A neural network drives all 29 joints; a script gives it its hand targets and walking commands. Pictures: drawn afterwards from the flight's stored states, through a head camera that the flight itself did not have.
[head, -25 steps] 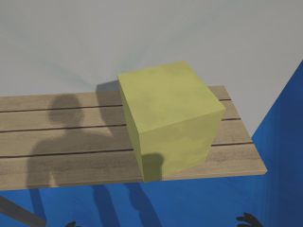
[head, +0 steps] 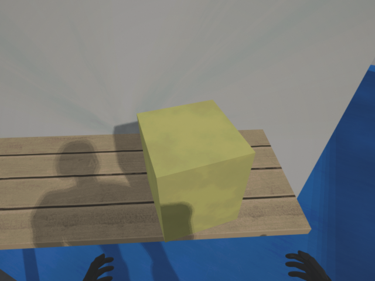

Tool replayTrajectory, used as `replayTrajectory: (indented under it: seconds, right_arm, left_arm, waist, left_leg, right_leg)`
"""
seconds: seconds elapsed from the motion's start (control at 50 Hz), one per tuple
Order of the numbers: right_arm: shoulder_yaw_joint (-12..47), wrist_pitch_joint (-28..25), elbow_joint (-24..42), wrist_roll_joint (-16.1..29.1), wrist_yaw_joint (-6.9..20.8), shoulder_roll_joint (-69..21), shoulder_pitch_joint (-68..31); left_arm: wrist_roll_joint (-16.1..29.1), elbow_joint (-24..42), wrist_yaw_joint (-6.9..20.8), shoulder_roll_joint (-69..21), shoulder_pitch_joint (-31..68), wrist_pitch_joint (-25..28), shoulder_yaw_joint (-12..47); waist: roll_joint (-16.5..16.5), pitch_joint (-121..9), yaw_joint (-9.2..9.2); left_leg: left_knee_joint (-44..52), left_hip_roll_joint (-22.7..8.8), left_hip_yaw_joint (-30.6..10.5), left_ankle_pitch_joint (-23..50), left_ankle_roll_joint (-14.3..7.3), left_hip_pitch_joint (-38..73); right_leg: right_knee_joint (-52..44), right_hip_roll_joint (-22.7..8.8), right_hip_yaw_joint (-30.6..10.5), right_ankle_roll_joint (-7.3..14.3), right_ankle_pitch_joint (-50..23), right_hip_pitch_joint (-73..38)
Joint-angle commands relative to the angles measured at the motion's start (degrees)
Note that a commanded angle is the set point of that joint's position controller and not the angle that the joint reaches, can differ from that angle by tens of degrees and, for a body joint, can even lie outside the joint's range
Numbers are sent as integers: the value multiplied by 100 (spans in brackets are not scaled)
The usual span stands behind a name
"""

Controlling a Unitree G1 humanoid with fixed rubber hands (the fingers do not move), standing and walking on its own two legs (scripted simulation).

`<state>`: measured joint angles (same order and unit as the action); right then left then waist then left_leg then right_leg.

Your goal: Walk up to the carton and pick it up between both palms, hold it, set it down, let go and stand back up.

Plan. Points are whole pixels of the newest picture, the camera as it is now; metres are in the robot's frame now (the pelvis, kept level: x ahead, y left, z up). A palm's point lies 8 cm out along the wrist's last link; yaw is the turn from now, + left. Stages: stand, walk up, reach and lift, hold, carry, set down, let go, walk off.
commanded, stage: reach and lift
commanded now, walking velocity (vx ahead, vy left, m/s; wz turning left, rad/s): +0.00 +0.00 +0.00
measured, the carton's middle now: (189, 169) +0.40 +0.01 +0.04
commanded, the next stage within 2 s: none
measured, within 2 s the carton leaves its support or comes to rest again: neither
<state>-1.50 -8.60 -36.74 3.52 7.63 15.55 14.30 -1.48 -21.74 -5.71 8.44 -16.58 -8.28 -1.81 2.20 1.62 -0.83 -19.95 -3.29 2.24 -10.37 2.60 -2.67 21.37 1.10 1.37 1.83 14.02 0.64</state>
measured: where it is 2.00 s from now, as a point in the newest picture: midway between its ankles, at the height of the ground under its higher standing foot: outside the picture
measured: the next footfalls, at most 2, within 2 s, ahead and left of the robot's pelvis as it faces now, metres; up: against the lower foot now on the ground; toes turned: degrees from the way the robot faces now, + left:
none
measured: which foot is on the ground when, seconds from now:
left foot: down 0.00-1.00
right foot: down 0.00-1.00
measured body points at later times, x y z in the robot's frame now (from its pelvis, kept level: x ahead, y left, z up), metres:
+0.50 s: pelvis +0.01 -0.01 +0.00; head -0.01 +0.00 +0.45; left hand +0.17 +0.20 -0.02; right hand +0.19 -0.24 -0.03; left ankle +0.01 +0.15 -0.74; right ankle -0.02 -0.10 -0.74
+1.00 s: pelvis +0.01 -0.03 +0.00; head -0.01 -0.01 +0.45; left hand +0.20 +0.16 +0.02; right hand +0.22 -0.25 +0.02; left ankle +0.01 +0.15 -0.74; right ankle -0.02 -0.10 -0.74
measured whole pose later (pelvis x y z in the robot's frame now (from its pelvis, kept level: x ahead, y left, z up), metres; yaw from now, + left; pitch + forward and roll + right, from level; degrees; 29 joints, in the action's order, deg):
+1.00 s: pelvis +0.01 -0.03 +0.00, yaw -1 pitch -4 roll +1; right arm 5.0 -13.2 -16.0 22.5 9.0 22.3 16.6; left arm -4.3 5.3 -14.0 -2.0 -23.1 -3.8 2.3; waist 3.2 -0.1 -2.4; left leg -17.9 -4.9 1.7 -10.1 4.4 -3.9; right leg 21.6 3.2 0.8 4.1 14.7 3.3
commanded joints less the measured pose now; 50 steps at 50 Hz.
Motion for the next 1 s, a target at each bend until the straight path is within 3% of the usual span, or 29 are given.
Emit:
replayTrajectory:
  seconds: [0.0,0.1,0.12,0.16,0.34,0.66,0.84,0.98]
  right_arm:
    - [-126,-235,955,120,-74,653,-354]
    - [-129,-326,1140,263,-124,649,-164]
    - [3,-285,1247,138,-104,667,-203]
    - [-112,-238,1466,183,-90,652,-177]
    - [-95,-339,1867,658,39,847,145]
    - [124,-869,2289,1653,280,1500,284]
    - [193,-911,2649,1965,288,1666,36]
    - [230,-377,3124,1871,-29,1524,-765]
  left_arm:
    - [68,959,-39,450,452,435,-88]
    - [73,1269,-81,376,206,613,-26]
    - [22,1110,-107,466,175,579,-165]
    - [88,1371,-148,416,103,573,-65]
    - [109,2125,-343,75,-345,760,122]
    - [-294,3216,-668,-754,-884,959,430]
    - [-346,3625,-852,-1074,-698,880,565]
    - [-222,3759,-831,-882,225,362,247]
  waist:
    - [122,157,-14]
    - [88,176,3]
    - [-85,461,-148]
    - [49,428,-141]
    - [136,58,-137]
    - [88,-142,-139]
    - [184,-133,-155]
    - [439,9,-239]
  left_leg:
    - [259,384,129,462,-273,279]
    - [312,365,90,569,-266,285]
    - [382,438,218,397,-223,129]
    - [408,384,207,396,-254,128]
    - [351,368,128,888,-225,236]
    - [124,374,-18,1887,-109,505]
    - [96,396,1,1645,-137,396]
    - [391,394,60,798,-292,3]
  right_leg:
    - [-798,-192,-288,-115,-921,1134]
    - [-850,-183,-307,-91,-903,1102]
    - [-961,-216,-383,-66,-427,1199]
    - [-985,-196,-343,-72,-205,1225]
    - [-877,-112,-310,-67,-881,1116]
    - [-711,101,-266,216,-1857,1154]
    - [-624,106,-353,263,-1910,1268]
    - [-627,-190,-784,-6,-1788,879]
